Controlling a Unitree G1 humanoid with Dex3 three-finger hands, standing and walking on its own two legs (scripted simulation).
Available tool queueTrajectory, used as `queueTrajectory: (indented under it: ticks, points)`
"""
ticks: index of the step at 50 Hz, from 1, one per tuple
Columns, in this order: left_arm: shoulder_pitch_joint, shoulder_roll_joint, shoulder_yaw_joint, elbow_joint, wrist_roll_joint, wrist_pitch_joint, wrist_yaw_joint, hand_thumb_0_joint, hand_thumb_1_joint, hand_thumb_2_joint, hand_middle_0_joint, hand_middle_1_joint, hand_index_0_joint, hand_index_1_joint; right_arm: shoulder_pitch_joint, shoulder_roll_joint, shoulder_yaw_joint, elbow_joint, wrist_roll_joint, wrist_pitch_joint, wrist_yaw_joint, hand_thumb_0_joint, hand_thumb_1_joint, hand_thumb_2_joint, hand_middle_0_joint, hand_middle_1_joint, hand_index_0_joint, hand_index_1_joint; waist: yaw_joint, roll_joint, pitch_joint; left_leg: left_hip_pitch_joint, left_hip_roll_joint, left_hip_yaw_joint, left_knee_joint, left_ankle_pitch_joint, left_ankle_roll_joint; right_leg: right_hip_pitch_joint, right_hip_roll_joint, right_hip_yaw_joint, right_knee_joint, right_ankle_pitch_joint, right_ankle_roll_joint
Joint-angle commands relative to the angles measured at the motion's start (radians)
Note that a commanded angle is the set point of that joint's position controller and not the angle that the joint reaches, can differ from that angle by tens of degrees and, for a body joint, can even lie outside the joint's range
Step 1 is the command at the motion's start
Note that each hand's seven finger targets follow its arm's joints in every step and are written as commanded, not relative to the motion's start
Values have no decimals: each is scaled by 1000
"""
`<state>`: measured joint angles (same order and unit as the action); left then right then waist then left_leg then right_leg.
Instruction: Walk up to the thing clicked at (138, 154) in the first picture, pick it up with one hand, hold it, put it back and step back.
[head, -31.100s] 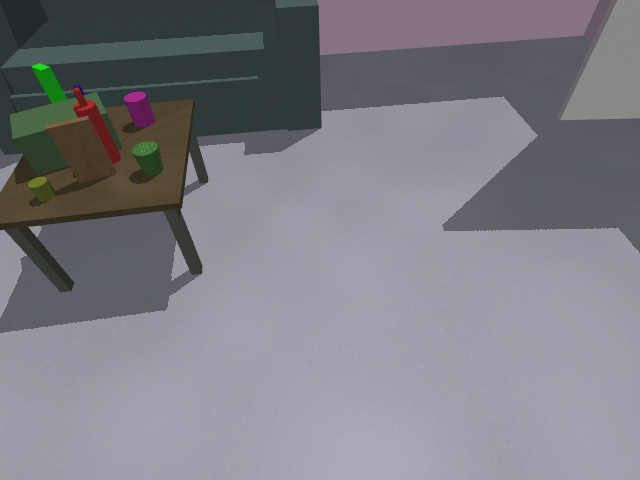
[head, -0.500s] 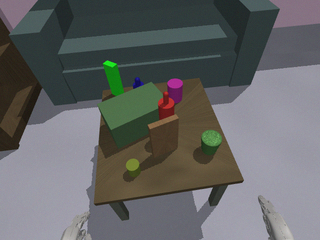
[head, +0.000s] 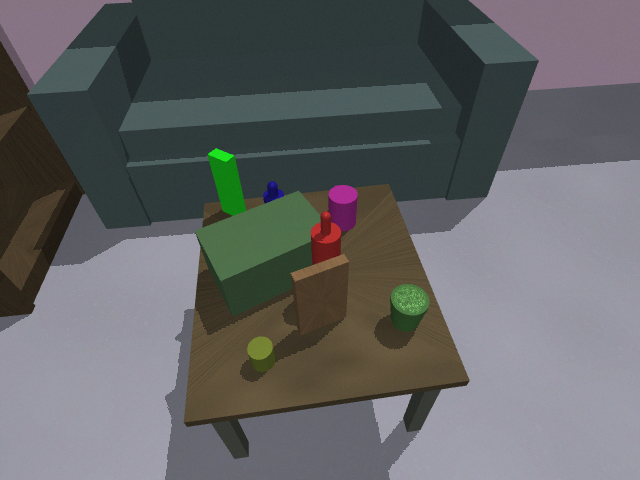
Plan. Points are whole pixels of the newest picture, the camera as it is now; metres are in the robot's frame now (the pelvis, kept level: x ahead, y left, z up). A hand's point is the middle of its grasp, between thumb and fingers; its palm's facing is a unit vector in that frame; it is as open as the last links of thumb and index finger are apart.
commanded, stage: stand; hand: right
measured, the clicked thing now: (407, 310) +0.56 -0.19 -0.32
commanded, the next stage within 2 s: none
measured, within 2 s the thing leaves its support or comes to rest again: neither
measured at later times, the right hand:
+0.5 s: hand out of the picture +0.04 -0.22 -0.15, palm faces -0.03 +0.94 -0.34, open 8.3 cm
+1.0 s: hand out of the picture +0.06 -0.22 -0.15, palm faces -0.02 +0.93 -0.36, open 7.4 cm
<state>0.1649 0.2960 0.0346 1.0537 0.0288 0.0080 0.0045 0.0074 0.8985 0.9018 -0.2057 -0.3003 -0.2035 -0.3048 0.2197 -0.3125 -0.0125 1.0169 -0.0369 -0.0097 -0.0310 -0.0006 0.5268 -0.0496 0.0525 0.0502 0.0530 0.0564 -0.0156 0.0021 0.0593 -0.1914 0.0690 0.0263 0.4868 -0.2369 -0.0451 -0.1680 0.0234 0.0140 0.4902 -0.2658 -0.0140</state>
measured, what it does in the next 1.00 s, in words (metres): stands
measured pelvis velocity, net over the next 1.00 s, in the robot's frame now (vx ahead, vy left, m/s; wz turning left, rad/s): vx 0.00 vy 0.03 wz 0.00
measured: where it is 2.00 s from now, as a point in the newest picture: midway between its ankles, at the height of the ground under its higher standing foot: outside the picture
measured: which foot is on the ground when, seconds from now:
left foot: down 0.00-1.00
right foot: down 0.00-1.00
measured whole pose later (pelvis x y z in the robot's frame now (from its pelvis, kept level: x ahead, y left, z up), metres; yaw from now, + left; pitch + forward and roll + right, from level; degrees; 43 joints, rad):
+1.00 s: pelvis +0.00 +0.03 +0.01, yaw +0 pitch -3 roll +0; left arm 0.11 0.33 0.01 1.16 0.01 0.00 0.00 0.00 0.90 0.90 -0.20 -0.30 -0.20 -0.30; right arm 0.12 -0.33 0.00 1.14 -0.02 -0.02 -0.01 0.01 -0.91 -0.90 0.20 0.30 0.20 0.30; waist -0.01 -0.01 0.06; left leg -0.13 0.02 0.05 0.35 -0.17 0.00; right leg -0.09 -0.03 0.03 0.33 -0.18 0.03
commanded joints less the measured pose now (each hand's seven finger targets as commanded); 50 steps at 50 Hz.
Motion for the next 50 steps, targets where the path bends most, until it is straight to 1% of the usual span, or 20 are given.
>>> queueTrajectory:
  ticks: [1, 2, 5, 7, 8, 10, 13, 15, 17, 19, 22, 26, 29, 35, 42, 43, 45, 47, 49, 50]
  points:
    - [-43, 206, 41, -24, 1, -24, 10, 0, 899, 900, -200, -300, -200, -300, -35, -176, -34, -28, 4, -27, -13, 0, 390, -209, 200, 210, 200, 210, 12, 9, -26, 27, 58, -68, -121, 74, 46, 2, -102, 116, -159, 95, -25]
    - [-46, 203, 40, -15, 0, -24, 8, 0, 899, 900, -200, -300, -200, -300, -36, -173, -30, -19, 4, -28, -12, 0, 310, -289, 200, 290, 200, 290, 14, 10, -28, 33, 61, -70, -130, 85, 46, 11, -100, 113, -159, 108, -24]
    - [-44, 205, 37, 7, -1, -24, 6, 0, 899, 900, -200, -300, -200, -300, -50, -173, -27, 0, 5, -30, -11, 0, 70, -529, 200, 300, 200, 300, 20, 22, -29, 40, 62, -75, -146, 73, 44, 16, -102, 109, -173, 102, -19]
    - [-65, 204, 35, 22, 0, -19, 3, 0, 899, 900, -200, -300, -200, -300, -47, -181, -25, 14, 5, -28, -11, 0, -90, -689, 200, 300, 200, 300, 13, 18, 0, 27, 63, -80, -169, 24, 43, 7, -101, 108, -181, 64, -19]
    - [-59, 204, 32, 27, -1, -21, 3, 0, 899, 900, -200, -300, -200, -300, -56, -189, -27, 17, 7, -27, -10, 0, -170, -769, 200, 300, 200, 300, 17, 16, -19, 49, 63, -76, -160, 38, 46, 7, -108, 112, -191, 65, -18]
    - [-68, 206, 29, 34, -3, -21, 1, 0, 899, 900, -200, -300, -200, -300, -50, -193, -26, 29, 7, -24, -9, 0, -330, -900, 200, 300, 200, 300, 11, 14, 4, 35, 59, -77, -172, 7, 47, -3, -105, 113, -207, 40, -16]
    - [-73, 215, 27, 47, 0, -20, 2, 0, 899, 900, -200, -300, -200, -300, -69, -201, -29, 33, 8, -24, -6, 0, -570, -900, 200, 300, 200, 300, 11, 2, -9, 46, 59, -79, -172, -4, 48, -11, -109, 113, -217, 20, -13]
    - [-75, 215, 25, 53, -3, -17, -1, 0, 899, 900, -200, -300, -200, -300, -63, -209, -29, 44, 8, -22, -5, 0, -730, -900, 200, 300, 200, 300, 11, 6, 10, 31, 60, -86, -192, -51, 49, -14, -107, 112, -216, 0, -14]
    - [-64, 210, 19, 59, -4, -19, -2, 0, 899, 900, -200, -300, -200, -300, -71, -211, -30, 44, 11, -23, -3, 0, -890, -900, 200, 300, 200, 300, 13, -2, -9, 41, 61, -87, -193, -34, 51, -9, -108, 107, -215, 17, -12]
    - [-73, 208, 16, 62, -5, -22, -1, 0, 899, 900, -200, -300, -200, -300, -68, -209, -26, 51, 11, -26, -2, 0, -900, -900, 200, 300, 200, 300, 11, 5, -21, 37, 68, -91, -202, -8, 53, 22, -111, 102, -204, 75, -10]
    - [-57, 215, 14, 73, -6, -21, 1, 0, 899, 900, -200, -300, -200, -300, -85, -208, -25, 53, 11, -26, -1, 0, -900, -900, 200, 300, 200, 300, 19, -5, -22, 47, 68, -92, -207, -6, 54, 15, -115, 99, -201, 72, -8]
    - [-62, 215, 8, 74, -7, -25, 2, 0, 899, 900, -200, -300, -200, -300, -84, -212, -25, 64, 13, -23, 2, 0, -900, -900, 200, 300, 200, 300, 14, -17, -20, 62, 65, -87, -198, 12, 56, 1, -120, 100, -214, 66, -4]
    - [-59, 223, 9, 72, -9, -26, 3, 0, 899, 900, -200, -300, -200, -300, -86, -211, -23, 65, 15, -26, 3, 0, -900, -900, 200, 300, 200, 300, 14, -9, -38, 66, 68, -86, -206, 57, 58, 25, -124, 97, -201, 128, -4]
    - [-62, 229, 5, 69, -10, -29, 6, 0, 899, 900, -200, -300, -200, -300, -106, -223, -25, 67, 17, -24, 4, 0, -900, -900, 200, 300, 200, 300, 13, -10, -57, 91, 71, -82, -192, 113, 63, 30, -134, 97, -207, 157, 1]
    - [-63, 232, 2, 66, -11, -31, 7, 0, 899, 900, -200, -300, -200, -300, -119, -226, -24, 71, 20, -22, 9, 0, -900, -900, 200, 300, 200, 300, 13, -7, -44, 74, 65, -82, -203, 106, 60, 40, -136, 89, -212, 153, 6]
    - [-59, 232, 2, 68, -10, -31, 6, 0, 899, 900, -200, -300, -200, -300, -115, -229, -26, 71, 20, -22, 8, 0, -900, -900, 200, 300, 200, 300, 11, -7, -39, 72, 66, -82, -207, 75, 61, 32, -137, 92, -217, 140, 5]
    - [-69, 236, 5, 62, -11, -30, 6, 0, 899, 900, -200, -300, -200, -300, -112, -229, -25, 73, 19, -22, 8, 0, -900, -900, 200, 300, 200, 300, 14, 3, -45, 65, 70, -86, -215, 78, 62, 47, -140, 90, -213, 149, 2]
    - [-69, 235, 4, 59, -11, -30, 6, 0, 899, 900, -200, -300, -200, -300, -119, -229, -25, 71, 20, -25, 9, 0, -900, -900, 200, 300, 200, 300, 17, 6, -66, 79, 72, -85, -209, 151, 62, 63, -142, 85, -205, 191, 4]
    - [-64, 233, 3, 63, -11, -31, 6, 0, 899, 900, -200, -300, -200, -300, -125, -236, -25, 70, 21, -28, 9, 0, -900, -900, 200, 300, 200, 300, 16, 4, -63, 88, 71, -87, -209, 154, 63, 62, -141, 82, -206, 191, 6]
    - [-62, 229, 2, 61, -11, -29, 4, 0, 899, 900, -200, -300, -200, -300, -119, -234, -24, 71, 23, -28, 9, 0, -900, -900, 200, 300, 200, 300, 15, 3, -46, 78, 68, -88, -220, 120, 60, 46, -139, 81, -210, 174, 7]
